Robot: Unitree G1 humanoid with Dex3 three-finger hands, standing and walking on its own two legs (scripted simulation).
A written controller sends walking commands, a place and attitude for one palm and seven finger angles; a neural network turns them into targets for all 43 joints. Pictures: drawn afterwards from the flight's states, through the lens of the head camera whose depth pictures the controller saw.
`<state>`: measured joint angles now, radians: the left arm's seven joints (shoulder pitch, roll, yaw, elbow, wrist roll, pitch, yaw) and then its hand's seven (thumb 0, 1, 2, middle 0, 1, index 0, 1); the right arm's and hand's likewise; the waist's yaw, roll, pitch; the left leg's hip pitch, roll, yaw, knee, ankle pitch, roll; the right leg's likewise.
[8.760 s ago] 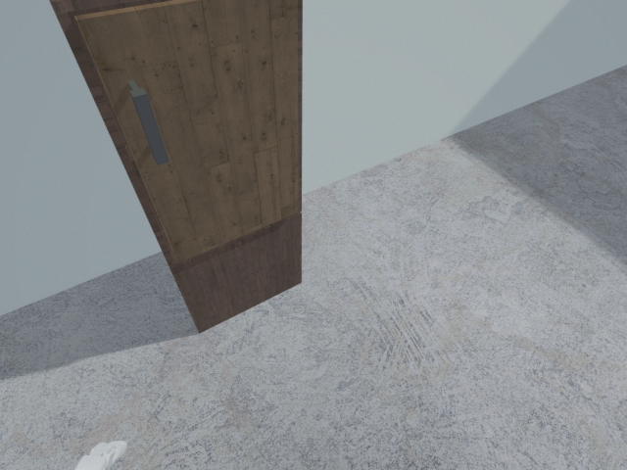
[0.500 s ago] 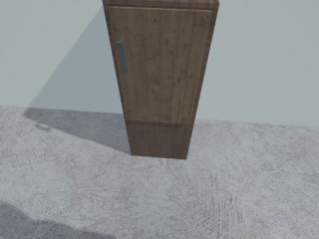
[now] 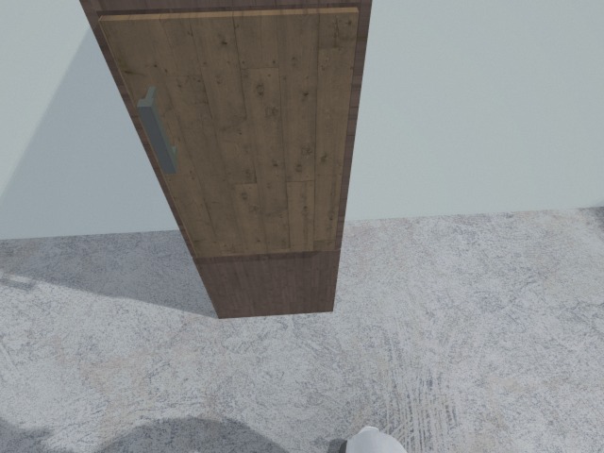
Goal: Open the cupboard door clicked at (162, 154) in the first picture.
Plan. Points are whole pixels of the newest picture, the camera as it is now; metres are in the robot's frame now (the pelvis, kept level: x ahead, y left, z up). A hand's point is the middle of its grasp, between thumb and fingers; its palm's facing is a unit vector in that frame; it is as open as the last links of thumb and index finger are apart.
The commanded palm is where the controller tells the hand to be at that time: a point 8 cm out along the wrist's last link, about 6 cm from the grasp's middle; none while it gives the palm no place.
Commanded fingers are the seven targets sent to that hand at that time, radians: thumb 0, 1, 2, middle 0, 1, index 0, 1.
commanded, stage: come to a stop and stand still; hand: left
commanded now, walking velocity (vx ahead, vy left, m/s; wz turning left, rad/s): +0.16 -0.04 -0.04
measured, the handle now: (161, 131) +0.59 +0.25 +0.09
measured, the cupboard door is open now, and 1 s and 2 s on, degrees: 0 0 0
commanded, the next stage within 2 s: look again from close up in 1.38 s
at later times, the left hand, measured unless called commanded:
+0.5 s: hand out of the picture +0.13 +0.20 -0.17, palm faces +0.06 -0.97 -0.23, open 7.3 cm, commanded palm none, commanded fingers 0.00 0.90 0.90 -0.20 -0.30 -0.20 -0.30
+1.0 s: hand out of the picture +0.05 +0.20 -0.15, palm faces +0.00 -0.97 -0.23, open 7.4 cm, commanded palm none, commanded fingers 0.00 0.90 0.90 -0.20 -0.30 -0.20 -0.30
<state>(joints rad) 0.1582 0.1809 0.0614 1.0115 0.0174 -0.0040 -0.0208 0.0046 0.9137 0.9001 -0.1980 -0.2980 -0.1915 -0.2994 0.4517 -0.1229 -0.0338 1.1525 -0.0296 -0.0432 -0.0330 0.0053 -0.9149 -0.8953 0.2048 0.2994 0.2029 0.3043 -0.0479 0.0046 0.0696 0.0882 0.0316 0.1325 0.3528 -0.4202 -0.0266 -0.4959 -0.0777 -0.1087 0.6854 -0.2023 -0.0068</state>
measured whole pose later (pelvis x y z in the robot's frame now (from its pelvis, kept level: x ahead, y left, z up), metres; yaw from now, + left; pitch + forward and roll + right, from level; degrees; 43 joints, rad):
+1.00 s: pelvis +0.03 +0.02 +0.01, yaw -2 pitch -1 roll +1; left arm 0.26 0.14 0.01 1.11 0.01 0.01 0.03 0.00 0.91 0.90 -0.20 -0.30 -0.19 -0.30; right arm 0.24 -0.18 -0.04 1.11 0.00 0.01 -0.03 0.00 -0.93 -0.90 0.20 0.30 0.20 0.30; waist -0.02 0.04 0.02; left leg -0.21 0.00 0.08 0.40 -0.17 0.01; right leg -0.10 -0.03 -0.02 0.44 -0.31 0.01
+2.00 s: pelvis +0.03 +0.04 +0.01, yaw -3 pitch +0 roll +0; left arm 0.30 0.18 0.00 1.05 0.02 -0.01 0.04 0.00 0.91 0.90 -0.20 -0.30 -0.19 -0.30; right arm 0.27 -0.16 0.00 1.07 -0.02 -0.02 -0.02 0.01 -0.93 -0.90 0.20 0.30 0.20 0.30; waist 0.00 -0.02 0.02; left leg -0.27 -0.01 0.07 0.51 -0.24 0.04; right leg -0.15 -0.03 0.00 0.50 -0.34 0.02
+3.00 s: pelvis +0.00 +0.01 -0.04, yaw -2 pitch +10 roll -1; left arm 0.28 0.29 0.39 0.10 -0.37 -0.33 -0.29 0.00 0.03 0.53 -0.26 -0.86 -0.26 -0.86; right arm 0.33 -0.27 -0.01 0.63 0.04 -0.20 -0.08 0.02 -0.90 -0.90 0.21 0.30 0.20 0.30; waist 0.00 0.03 -0.10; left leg -0.70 0.05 0.01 0.91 -0.37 -0.01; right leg -0.58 0.02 -0.06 0.90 -0.49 -0.02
